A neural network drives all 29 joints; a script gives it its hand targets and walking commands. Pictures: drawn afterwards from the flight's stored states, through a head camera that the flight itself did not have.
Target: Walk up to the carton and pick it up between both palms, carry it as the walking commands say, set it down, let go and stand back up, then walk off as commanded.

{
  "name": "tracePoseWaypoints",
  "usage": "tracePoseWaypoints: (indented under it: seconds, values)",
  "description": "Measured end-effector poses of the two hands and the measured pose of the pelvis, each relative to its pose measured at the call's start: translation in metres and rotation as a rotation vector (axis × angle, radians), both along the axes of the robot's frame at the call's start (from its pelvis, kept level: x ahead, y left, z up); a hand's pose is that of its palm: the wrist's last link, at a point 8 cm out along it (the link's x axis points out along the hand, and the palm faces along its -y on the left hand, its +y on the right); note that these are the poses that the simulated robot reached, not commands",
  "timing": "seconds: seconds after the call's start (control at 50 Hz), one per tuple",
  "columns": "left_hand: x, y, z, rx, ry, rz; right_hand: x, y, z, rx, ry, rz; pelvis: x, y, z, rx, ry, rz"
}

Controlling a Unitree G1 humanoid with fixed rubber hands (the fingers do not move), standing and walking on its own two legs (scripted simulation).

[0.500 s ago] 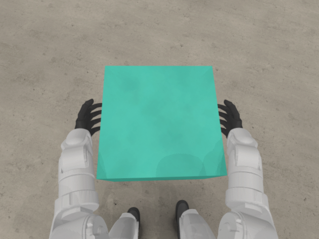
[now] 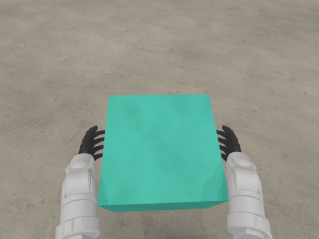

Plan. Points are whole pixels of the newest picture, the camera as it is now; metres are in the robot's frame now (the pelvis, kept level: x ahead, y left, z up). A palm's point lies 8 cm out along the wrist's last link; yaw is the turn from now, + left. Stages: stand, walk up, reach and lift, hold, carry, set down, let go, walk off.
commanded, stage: reach and lift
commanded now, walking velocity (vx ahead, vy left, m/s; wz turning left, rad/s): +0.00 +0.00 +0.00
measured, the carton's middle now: (160, 154) +0.35 +0.00 -0.07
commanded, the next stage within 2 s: hold in 1.24 s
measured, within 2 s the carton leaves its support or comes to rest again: neither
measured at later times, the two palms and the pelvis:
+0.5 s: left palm (75, 153) +0.30 +0.20 +0.06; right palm (237, 152) +0.30 -0.17 +0.06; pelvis +0.01 +0.01 +0.01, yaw +0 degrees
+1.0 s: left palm (80, 156) +0.29 +0.19 +0.05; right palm (239, 157) +0.29 -0.18 +0.05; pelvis +0.01 +0.00 +0.01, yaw +0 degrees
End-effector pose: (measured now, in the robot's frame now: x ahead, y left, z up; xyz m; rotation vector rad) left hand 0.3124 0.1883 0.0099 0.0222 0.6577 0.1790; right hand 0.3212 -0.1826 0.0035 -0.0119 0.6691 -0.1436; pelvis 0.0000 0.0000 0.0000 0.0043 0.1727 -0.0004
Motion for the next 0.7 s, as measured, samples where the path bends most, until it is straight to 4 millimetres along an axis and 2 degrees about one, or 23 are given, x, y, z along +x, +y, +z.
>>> tracePoseWaypoints:
  seconds: [0.4,0.5,0.7]
  values:
    - [-0.014,0.009,0.047,0.008,-0.047,0.017,-0.016,0.010,0.052,-0.022,-0.050,0.009,0.010,0.008,0.007,-0.006,-0.230,-0.001]
    - [-0.017,0.009,0.051,0.009,-0.041,0.020,-0.020,0.011,0.055,-0.025,-0.047,0.004,0.010,0.009,0.007,-0.006,-0.261,0.003]
    - [-0.020,0.001,0.044,0.012,-0.017,0.003,-0.029,0.004,0.048,-0.032,-0.027,-0.022,0.007,0.007,0.007,-0.005,-0.266,0.007]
